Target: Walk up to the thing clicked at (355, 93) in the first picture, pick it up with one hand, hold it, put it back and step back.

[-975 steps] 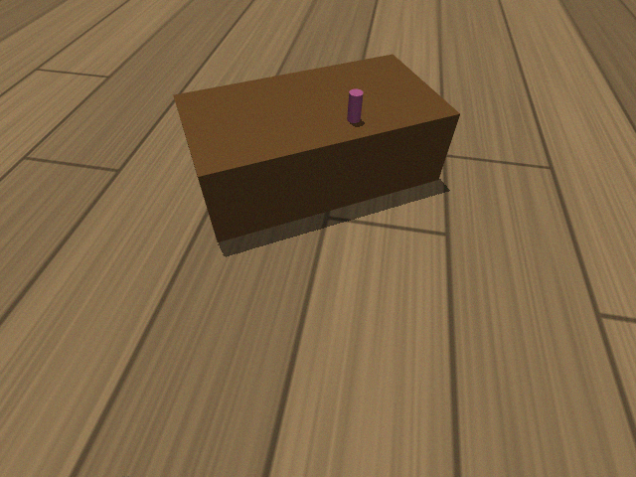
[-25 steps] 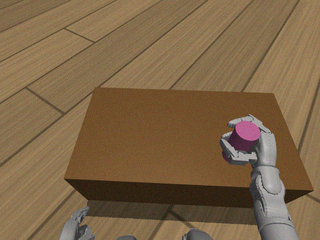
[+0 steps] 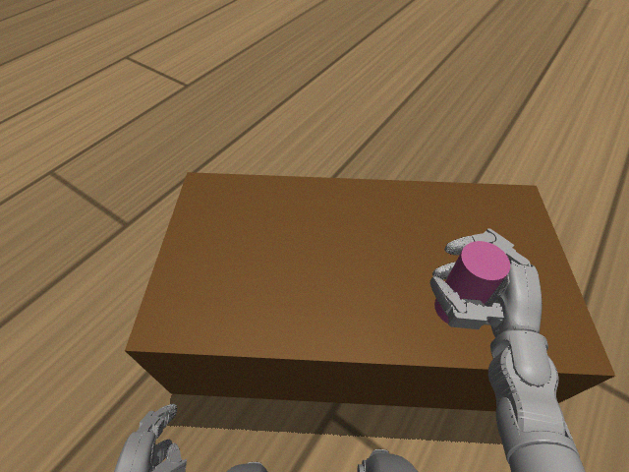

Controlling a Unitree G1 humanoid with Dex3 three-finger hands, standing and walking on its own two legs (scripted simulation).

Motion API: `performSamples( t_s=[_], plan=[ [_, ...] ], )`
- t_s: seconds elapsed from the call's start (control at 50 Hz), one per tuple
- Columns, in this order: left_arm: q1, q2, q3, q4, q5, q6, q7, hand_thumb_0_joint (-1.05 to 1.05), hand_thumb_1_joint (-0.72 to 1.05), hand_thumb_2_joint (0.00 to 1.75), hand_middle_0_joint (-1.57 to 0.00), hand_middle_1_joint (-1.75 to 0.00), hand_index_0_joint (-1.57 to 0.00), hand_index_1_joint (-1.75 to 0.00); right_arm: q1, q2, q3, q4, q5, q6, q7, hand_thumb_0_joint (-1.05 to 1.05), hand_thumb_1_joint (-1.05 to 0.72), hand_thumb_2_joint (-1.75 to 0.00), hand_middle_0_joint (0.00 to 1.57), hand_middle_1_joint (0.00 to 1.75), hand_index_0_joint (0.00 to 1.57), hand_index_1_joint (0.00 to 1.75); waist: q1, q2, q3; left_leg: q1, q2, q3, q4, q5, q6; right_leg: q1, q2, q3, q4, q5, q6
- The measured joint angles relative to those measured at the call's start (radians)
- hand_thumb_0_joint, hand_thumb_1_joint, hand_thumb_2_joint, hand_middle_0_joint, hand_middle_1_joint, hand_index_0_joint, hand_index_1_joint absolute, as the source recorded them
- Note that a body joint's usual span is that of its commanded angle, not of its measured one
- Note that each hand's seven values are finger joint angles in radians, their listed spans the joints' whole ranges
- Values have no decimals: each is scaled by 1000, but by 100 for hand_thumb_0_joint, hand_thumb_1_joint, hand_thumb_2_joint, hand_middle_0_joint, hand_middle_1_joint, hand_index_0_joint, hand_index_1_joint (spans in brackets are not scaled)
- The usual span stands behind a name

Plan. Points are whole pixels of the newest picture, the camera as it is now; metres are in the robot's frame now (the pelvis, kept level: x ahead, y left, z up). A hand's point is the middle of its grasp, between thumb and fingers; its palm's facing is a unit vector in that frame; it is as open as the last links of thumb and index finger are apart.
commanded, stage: hold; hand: right
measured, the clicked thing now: (468, 286) +0.32 -0.18 +0.05
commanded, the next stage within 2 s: crouch in 0.34 s
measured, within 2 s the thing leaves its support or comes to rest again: neither
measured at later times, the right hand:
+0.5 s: hand (462, 279) +0.33 -0.17 +0.05, palm faces +0.14 +0.99 +0.00, open 7.4 cm
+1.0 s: hand (437, 284) +0.40 -0.19 -0.08, palm faces +0.11 +0.99 +0.00, open 7.3 cm
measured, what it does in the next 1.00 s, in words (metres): lowers itself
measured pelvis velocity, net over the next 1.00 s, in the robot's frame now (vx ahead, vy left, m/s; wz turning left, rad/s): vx -0.02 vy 0.01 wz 0.02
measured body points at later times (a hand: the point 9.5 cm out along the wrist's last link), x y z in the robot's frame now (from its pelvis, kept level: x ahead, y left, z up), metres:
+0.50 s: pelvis +0.01 +0.00 +0.00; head +0.05 +0.00 +0.45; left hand +0.14 +0.24 -0.11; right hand +0.32 -0.22 +0.06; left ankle +0.00 +0.14 -0.70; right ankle +0.03 -0.12 -0.70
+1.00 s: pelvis -0.02 +0.01 -0.10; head +0.11 -0.01 +0.33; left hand +0.10 +0.27 -0.21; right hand +0.39 -0.24 -0.07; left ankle +0.00 +0.14 -0.70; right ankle +0.03 -0.12 -0.70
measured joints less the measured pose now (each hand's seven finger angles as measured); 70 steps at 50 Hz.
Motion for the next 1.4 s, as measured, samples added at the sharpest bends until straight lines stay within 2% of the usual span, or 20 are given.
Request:
performSamples(
  t_s=[0.18,0.44,0.6,0.74,0.94,1.06,1.2,1.4],
  plan=[
    [-1,-1,0,-4,2,-6,1,1,91,89,-20,-30,-20,-30,-13,-3,3,-8,-8,5,0,0,4,-108,90,104,87,104,0,4,13,-4,-1,0,0,2,1,-4,-1,1,0,2,1],
    [1,-2,-5,-2,-1,-5,2,1,91,90,-20,-30,-20,-30,-4,-8,-6,-7,1,1,0,0,4,-108,90,103,87,104,-3,3,9,5,0,1,-6,-4,1,5,1,1,-6,-3,2],
    [-8,-1,1,4,4,-8,-1,1,91,90,-20,-30,-21,-30,-38,-3,-21,57,5,-14,17,0,4,-108,90,103,87,104,3,7,-2,-24,0,1,13,-12,2,-22,0,2,10,-9,2],
    [-19,10,7,0,15,-8,-11,1,92,89,-20,-30,-21,-30,-119,-20,-67,182,1,-80,46,0,4,-108,90,103,87,104,11,23,-5,-147,-1,1,109,-41,5,-143,-2,5,96,-32,4],
    [-25,41,3,-16,39,-14,-22,1,92,89,-20,-31,-21,-30,-355,-110,-160,438,-1,-214,129,0,4,-108,90,103,87,104,47,32,-80,-543,-12,3,434,-146,10,-540,-14,21,412,-128,10],
    [-16,46,-7,-15,47,8,-31,1,91,89,-20,-31,-21,-30,-477,-156,-223,537,-4,-223,155,0,4,-108,90,102,87,103,65,12,-110,-724,-22,8,589,-195,13,-725,-23,34,571,-175,11],
    [-7,36,-17,-8,50,34,-49,1,91,90,-20,-30,-21,-31,-561,-197,-286,612,-18,-205,174,0,4,-107,90,102,87,103,79,-8,-112,-842,-29,14,677,-212,14,-847,-29,46,662,-193,11],
    [-2,44,-8,3,64,37,-63,1,90,90,-20,-30,-21,-30,-641,-248,-328,663,-50,-205,184,0,4,-108,91,102,87,103,104,1,-125,-971,-36,28,775,-225,15,-985,-34,66,767,-206,12]
  ],
)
